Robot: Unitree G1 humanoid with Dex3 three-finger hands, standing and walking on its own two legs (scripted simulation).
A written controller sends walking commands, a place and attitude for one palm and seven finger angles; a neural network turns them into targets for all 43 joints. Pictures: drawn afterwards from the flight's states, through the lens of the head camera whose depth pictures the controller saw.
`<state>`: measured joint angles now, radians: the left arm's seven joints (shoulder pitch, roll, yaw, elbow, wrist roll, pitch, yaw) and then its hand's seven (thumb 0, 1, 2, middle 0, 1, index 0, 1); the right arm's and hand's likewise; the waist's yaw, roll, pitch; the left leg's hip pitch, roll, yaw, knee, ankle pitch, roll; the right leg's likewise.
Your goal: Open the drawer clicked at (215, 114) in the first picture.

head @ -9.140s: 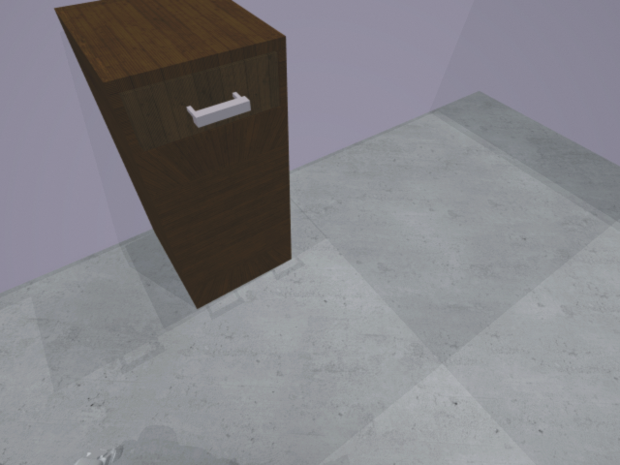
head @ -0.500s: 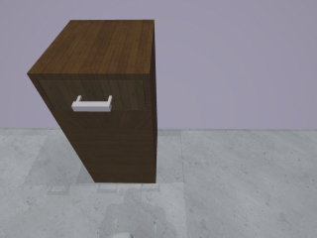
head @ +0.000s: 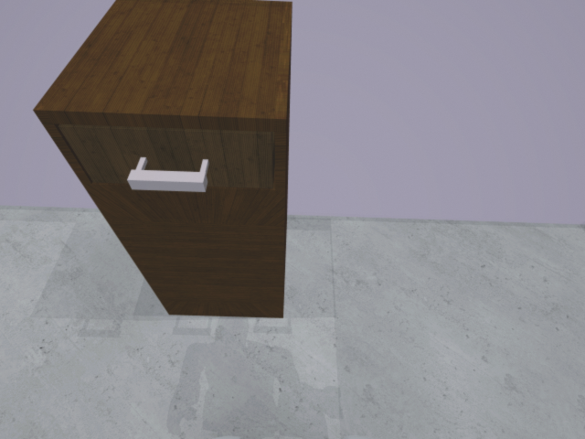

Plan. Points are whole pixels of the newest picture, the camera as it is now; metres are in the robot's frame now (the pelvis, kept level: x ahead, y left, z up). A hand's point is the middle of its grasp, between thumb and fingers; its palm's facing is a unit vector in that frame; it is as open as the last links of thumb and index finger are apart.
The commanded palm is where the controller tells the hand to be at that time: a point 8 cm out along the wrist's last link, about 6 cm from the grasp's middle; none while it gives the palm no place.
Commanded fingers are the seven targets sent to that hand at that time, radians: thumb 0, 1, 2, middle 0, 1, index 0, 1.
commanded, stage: come to a stop and stand still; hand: left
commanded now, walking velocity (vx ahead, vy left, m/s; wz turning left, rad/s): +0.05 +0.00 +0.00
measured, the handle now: (171, 172) +0.53 +0.26 +0.00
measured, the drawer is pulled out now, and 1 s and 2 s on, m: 0.00 0.00 0.00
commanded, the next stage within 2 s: look again from close up in 1.04 s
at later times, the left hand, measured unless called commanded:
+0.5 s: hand out of the picture -0.04 +0.13 -0.15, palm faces +0.12 -0.96 -0.25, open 7.4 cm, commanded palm none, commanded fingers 0.00 0.90 0.90 -0.20 -0.30 -0.20 -0.30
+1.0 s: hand out of the picture +0.01 +0.18 -0.18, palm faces +0.05 -0.98 -0.19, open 7.4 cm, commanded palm none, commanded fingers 0.00 0.90 0.90 -0.20 -0.30 -0.20 -0.30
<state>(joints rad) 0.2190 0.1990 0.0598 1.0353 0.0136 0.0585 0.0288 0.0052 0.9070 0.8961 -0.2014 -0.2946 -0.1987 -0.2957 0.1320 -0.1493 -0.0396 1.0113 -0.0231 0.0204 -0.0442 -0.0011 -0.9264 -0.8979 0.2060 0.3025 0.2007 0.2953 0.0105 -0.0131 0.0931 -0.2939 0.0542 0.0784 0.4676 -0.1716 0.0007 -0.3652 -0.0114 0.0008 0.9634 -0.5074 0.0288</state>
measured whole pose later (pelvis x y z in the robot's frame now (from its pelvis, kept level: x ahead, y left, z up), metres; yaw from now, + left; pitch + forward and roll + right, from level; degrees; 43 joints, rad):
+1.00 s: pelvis +0.00 +0.00 +0.00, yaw +1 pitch -1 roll +0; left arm 0.25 0.17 0.01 1.14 0.01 0.01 0.04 0.01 0.92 0.90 -0.20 -0.29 -0.20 -0.30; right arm 0.24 -0.16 -0.01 1.12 -0.01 -0.01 -0.04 0.00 -0.94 -0.90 0.20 0.30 0.20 0.29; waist 0.01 -0.03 0.02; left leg -0.12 0.00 0.07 0.43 -0.29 0.01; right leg -0.10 -0.07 -0.03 0.42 -0.30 0.05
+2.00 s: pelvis -0.02 +0.01 -0.01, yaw +2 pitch -1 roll -1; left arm 0.42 0.15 0.02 1.09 0.02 0.00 0.02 0.00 0.90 0.90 -0.20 -0.29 -0.20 -0.30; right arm 0.37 -0.16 0.00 1.08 -0.02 0.01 0.00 0.00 -0.91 -0.90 0.20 0.30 0.20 0.29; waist 0.02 -0.03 -0.01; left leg -0.25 0.01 0.05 0.61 -0.35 0.02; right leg -0.20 -0.07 -0.04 0.57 -0.36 0.03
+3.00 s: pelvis +0.03 +0.00 +0.00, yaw +3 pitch -1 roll +0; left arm 0.37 0.12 0.01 1.09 0.01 0.00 0.02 0.01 0.91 0.90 -0.20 -0.29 -0.20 -0.30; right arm 0.33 -0.15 0.00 1.12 -0.02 0.01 -0.01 0.00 -0.92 -0.90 0.20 0.30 0.20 0.29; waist 0.01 -0.02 0.00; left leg -0.22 0.05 0.06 0.51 -0.27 -0.01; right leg -0.14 0.02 -0.09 0.46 -0.31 -0.04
